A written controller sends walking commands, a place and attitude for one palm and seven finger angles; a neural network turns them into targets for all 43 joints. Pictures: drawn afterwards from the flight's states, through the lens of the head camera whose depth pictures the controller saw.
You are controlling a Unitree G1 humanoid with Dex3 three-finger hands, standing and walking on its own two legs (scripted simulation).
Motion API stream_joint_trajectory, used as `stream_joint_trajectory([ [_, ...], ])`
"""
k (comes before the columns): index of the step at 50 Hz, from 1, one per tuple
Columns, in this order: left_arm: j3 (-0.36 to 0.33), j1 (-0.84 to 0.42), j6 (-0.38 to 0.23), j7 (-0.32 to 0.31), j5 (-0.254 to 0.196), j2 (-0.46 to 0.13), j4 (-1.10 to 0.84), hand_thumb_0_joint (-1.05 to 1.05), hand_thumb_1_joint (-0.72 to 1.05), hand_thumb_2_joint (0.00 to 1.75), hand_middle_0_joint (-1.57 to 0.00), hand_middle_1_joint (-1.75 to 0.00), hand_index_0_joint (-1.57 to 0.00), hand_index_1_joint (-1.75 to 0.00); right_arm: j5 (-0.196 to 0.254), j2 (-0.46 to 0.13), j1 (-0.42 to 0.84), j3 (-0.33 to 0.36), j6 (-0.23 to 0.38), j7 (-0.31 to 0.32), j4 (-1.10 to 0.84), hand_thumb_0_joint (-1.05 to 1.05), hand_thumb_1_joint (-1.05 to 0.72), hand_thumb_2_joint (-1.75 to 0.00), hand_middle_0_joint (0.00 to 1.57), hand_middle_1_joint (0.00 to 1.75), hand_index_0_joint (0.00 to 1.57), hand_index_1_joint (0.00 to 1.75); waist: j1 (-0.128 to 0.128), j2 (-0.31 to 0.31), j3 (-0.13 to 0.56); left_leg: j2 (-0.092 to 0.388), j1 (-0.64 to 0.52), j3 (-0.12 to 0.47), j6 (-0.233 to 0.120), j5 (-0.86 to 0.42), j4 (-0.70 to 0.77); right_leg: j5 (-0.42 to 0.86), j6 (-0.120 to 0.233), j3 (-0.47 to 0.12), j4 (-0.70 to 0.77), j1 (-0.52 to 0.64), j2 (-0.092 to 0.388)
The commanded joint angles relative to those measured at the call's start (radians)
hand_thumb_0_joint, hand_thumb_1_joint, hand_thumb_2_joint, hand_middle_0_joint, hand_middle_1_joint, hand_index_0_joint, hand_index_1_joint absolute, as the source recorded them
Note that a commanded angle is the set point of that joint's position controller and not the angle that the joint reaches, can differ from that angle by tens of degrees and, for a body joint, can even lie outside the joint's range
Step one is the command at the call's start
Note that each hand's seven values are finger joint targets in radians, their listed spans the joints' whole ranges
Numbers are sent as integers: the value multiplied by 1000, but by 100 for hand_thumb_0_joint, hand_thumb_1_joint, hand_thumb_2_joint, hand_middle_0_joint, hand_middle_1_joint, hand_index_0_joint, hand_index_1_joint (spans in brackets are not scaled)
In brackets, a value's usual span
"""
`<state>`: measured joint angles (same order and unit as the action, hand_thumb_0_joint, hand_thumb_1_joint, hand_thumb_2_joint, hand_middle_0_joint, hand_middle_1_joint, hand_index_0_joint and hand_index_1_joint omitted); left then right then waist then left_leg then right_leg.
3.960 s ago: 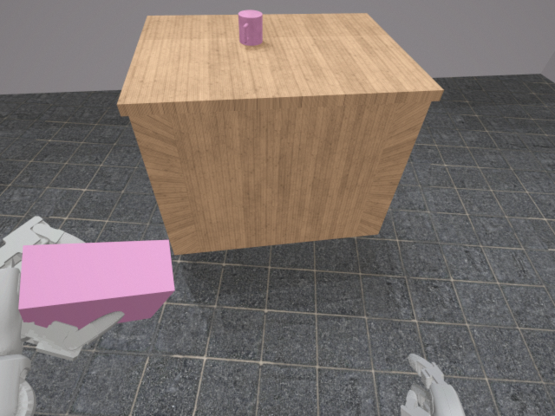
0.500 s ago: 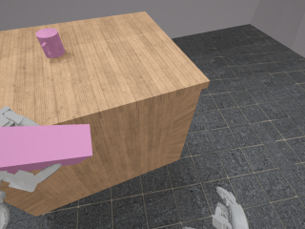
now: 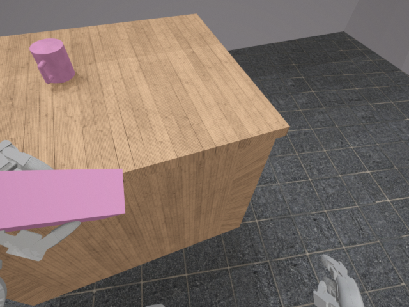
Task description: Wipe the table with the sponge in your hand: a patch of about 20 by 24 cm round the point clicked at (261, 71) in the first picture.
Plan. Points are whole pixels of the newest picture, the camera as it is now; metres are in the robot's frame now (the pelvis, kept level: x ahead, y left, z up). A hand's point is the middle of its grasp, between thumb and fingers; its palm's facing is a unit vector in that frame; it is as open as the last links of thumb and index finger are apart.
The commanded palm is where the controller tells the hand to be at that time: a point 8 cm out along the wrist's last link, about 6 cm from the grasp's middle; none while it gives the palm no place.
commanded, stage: come to a stop and stand still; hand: left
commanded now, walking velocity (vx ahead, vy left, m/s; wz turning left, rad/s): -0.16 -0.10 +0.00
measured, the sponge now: (78, 199) +0.23 +0.20 +0.16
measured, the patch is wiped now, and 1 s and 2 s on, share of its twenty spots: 0.00 0.00 0.00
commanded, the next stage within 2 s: none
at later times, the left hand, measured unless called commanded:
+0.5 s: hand (77, 204) +0.22 +0.19 +0.18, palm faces +0.37 -0.81 -0.45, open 9.8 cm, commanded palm +0.15 +0.24 +0.19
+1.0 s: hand (35, 274) +0.13 +0.20 +0.17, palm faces +0.44 -0.82 -0.38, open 9.8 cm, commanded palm +0.08 +0.24 +0.19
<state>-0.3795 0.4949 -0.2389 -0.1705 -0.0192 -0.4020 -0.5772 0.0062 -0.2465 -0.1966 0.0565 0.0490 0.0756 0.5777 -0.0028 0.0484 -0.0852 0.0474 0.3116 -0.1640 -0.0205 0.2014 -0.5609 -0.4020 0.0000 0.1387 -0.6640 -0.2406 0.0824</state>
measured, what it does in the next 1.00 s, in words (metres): steps on the spot: right foot, then left foot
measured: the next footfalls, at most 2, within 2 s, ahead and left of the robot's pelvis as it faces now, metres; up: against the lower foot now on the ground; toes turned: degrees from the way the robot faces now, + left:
right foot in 0.28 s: +0.07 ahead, -0.12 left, +0.00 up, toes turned -5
left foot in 0.66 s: -0.01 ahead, +0.10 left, +0.00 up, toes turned +2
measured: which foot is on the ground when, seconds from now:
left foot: down 0.00-0.32, up 0.34-0.64, down 0.66-1.00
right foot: up 0.00-0.26, down 0.28-1.00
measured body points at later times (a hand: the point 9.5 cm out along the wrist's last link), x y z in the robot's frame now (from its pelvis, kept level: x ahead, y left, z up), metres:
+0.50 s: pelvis +0.00 -0.04 +0.01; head +0.02 -0.06 +0.46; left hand +0.19 +0.23 +0.20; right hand +0.17 -0.27 -0.09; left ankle -0.03 +0.09 -0.68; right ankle +0.03 -0.12 -0.73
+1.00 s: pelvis -0.08 -0.04 +0.00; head -0.08 -0.05 +0.45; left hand +0.10 +0.24 +0.19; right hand +0.09 -0.24 -0.09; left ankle -0.05 +0.09 -0.72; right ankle +0.03 -0.12 -0.73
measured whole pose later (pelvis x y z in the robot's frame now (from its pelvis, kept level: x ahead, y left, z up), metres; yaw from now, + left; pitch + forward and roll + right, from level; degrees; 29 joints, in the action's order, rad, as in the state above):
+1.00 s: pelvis -0.08 -0.04 +0.00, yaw +1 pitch -3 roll +1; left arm -0.31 0.42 -0.18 -0.15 0.00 -0.32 -0.44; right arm -0.01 -0.16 -0.22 -0.05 0.09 0.05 0.63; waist 0.02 -0.01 -0.04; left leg 0.02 0.27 -0.04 0.01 0.38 -0.62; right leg -0.12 0.06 0.08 -0.51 -0.36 -0.01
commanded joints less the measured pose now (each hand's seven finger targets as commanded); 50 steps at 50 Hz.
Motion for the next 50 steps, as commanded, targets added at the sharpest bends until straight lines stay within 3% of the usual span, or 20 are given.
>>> stream_joint_trajectory([
  [1, -117, -109, -63, -18, -1, -167, -160, 0, 10, 130, -120, -160, -120, -160, -12, -71, 52, 0, 62, -4, -131, 0, -90, -90, 20, 30, 20, 30, -6, -329, 177, 378, -226, 530, -206, -284, 259, -209, -11, -114, -393, -274, -22],
  [4, -78, -71, -48, -8, -5, -125, -227, 0, 10, 130, -120, -160, -120, -160, -7, -71, 40, 1, 79, -26, -120, 0, -90, -90, 20, 30, 20, 30, 6, -258, 215, 272, -269, 283, -131, -550, 172, -42, -25, -95, -259, -225, -30],
  [6, -71, -26, -26, -3, -17, -111, -225, 0, 10, 130, -120, -160, -120, -160, -9, -67, 35, -10, 87, -34, -126, 0, -90, -90, 20, 30, 20, 30, 0, -282, 216, 248, -215, 204, -94, -557, 179, 5, -31, -61, -150, -134, -54],
  [10, -80, -34, -4, -4, -25, -111, -186, 0, 10, 130, -120, -160, -120, -160, -11, -61, 29, -26, 100, -29, -130, 0, -90, -90, 20, 30, 20, 30, -7, -282, 194, 251, -182, 173, -64, -498, 188, 43, -33, -37, 41, -42, -79],
  [13, -90, -71, 0, -6, -20, -121, -151, 0, 10, 130, -120, -160, -120, -160, -8, -57, 45, -37, 97, -19, -129, 0, -90, -90, 20, 30, 20, 30, -1, -238, 186, 226, -96, 140, -27, -312, 136, 186, -30, -49, 211, 95, -62],
  [15, -96, -88, 1, -8, -15, -137, -107, 0, 10, 130, -120, -160, -120, -160, -5, -41, 56, -46, 88, -16, -137, 0, -90, -90, 20, 30, 20, 30, -9, -97, 188, 130, -10, 87, 26, -90, 29, 537, 5, -181, 264, 147, 38],
  [16, -71, -79, 16, -2, -26, -113, -79, 0, 10, 130, -120, -160, -120, -160, 1, -28, 42, -41, 84, -19, -139, 0, -90, -90, 20, 30, 20, 30, -9, 74, 207, 28, -9, 58, 60, 74, -93, 593, 58, -327, 300, 91, 139],
  [17, -80, -82, 24, -1, -31, -129, -91, 0, 10, 130, -120, -160, -120, -160, 3, -31, 55, -34, 81, -23, -145, 0, -90, -90, 20, 30, 20, 30, 2, 159, 195, -25, 37, 87, 64, 257, -236, 689, 110, -424, 340, 67, 220],
  [19, -94, -92, 18, -10, -20, -145, -111, 0, 10, 130, -120, -160, -120, -160, 0, -13, 80, -52, 71, -24, -127, 0, -90, -90, 20, 30, 20, 30, -2, 122, 218, -19, 116, 179, 56, 306, -403, 772, 153, -399, 308, 131, 277],
  [22, -113, -79, 1, -22, -8, -154, -137, 0, 10, 130, -120, -160, -120, -160, -2, -10, 118, -59, 54, -7, -131, 0, -90, -90, 20, 30, 20, 30, 2, 57, 247, -18, 103, 163, 63, 269, -345, 872, 129, -276, 251, 183, 234],
  [27, -123, 12, -7, -25, -11, -136, -141, 0, 10, 130, -120, -160, -120, -160, -6, -38, 89, -32, 29, -3, -147, 0, -90, -90, 20, 30, 20, 30, 15, 79, 258, -22, 40, 128, 41, 226, -119, 576, 132, -278, 297, 185, 220],
  [29, -121, 35, -8, -27, -6, -131, -143, 0, 10, 130, -120, -160, -120, -160, -9, -44, 65, -28, 25, -5, -147, 0, -90, -90, 20, 30, 20, 30, 9, 56, 253, -32, -35, 111, 35, 135, 39, 473, 100, -265, 295, 154, 176],
  [31, -102, 5, -9, -28, -9, -129, -162, 0, 10, 130, -120, -160, -120, -160, -8, -63, 51, -16, 24, -3, -145, 0, -90, -90, 20, 30, 20, 30, 0, -8, 231, 12, -131, 127, 21, 31, 171, 265, 49, -241, 287, 82, 119],
  [33, -87, -28, -18, -23, -6, -131, -175, 0, 10, 130, -120, -160, -120, -160, 2, -98, 73, -4, 33, 3, -162, 0, -90, -90, 20, 30, 20, 30, 23, -147, 185, 149, -107, 244, -28, -61, 216, 147, 0, -196, 233, 28, 11],
  [35, -69, -49, -16, -17, -3, -108, -114, 0, 10, 130, -120, -160, -120, -160, 0, -80, 83, -31, 43, 6, -147, 0, -90, -90, 20, 30, 20, 30, 14, -268, 121, 192, 86, 284, -44, 15, 286, 131, -17, -117, 114, 90, -36],
  [37, -48, -187, -26, -12, 8, -116, -167, 0, 10, 130, -120, -160, -120, -160, -1, -77, 88, -29, 62, 11, -144, 0, -90, -90, 20, 30, 20, 30, 16, -270, 83, 185, 163, 254, -40, 120, 291, 123, -17, -115, 68, 105, -41],
  [42, -34, -198, -19, -5, 14, -103, -114, 0, 10, 130, -120, -160, -120, -160, -5, -77, 74, -32, 99, 2, -123, 0, -90, -90, 20, 30, 20, 30, 16, -191, 94, 116, 203, 203, -18, 287, 240, 153, -13, -154, 140, 154, -39],
  [45, -45, -190, -16, -5, 16, -107, -73, 0, 10, 130, -120, -160, -120, -160, -14, -66, 61, -34, 100, -6, -109, 0, -90, -90, 20, 30, 20, 30, 16, -34, 52, 32, 179, 161, 0, 393, 130, -97, 5, -285, 319, 34, 9],
  [47, -60, -220, -10, -4, 13, -129, -90, 0, 10, 130, -120, -160, -120, -160, -22, -62, 54, -32, 92, -14, -100, 0, -90, -90, 20, 30, 20, 30, 7, 45, 82, -35, 36, 125, 18, 305, -26, -267, 47, -398, 470, -110, 91],
  [50, -65, -171, -3, -12, 6, -124, -65, 0, 10, 130, -120, -160, -120, -160, -26, -33, 55, -50, 75, -15, -83, 0, -90, -90, 20, 30, 20, 30, 0, 63, 163, -44, -78, 143, 10, 215, -33, -235, 59, -344, 465, -112, 112],
])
